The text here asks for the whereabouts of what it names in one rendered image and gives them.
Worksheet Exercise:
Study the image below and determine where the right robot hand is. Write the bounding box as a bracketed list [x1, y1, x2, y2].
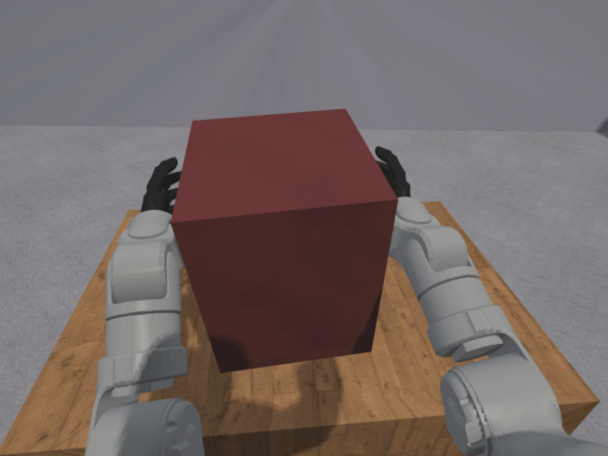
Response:
[375, 146, 410, 198]

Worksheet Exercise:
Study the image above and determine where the left robot upper arm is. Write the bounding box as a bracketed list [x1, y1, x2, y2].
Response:
[86, 397, 205, 456]

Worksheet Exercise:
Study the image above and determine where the left robot forearm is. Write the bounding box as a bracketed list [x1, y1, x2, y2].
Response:
[85, 210, 187, 456]

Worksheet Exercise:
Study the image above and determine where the pedestal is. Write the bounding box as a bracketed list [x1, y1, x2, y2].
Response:
[0, 201, 600, 456]

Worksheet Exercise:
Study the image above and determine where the right robot upper arm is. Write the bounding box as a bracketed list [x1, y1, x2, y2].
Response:
[440, 352, 608, 456]

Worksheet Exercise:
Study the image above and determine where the carton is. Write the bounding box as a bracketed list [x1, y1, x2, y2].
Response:
[171, 108, 398, 373]

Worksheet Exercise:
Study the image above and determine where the left robot hand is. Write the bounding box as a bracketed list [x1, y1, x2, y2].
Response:
[141, 157, 181, 215]

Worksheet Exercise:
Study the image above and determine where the right robot forearm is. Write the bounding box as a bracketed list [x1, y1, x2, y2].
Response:
[389, 197, 562, 426]

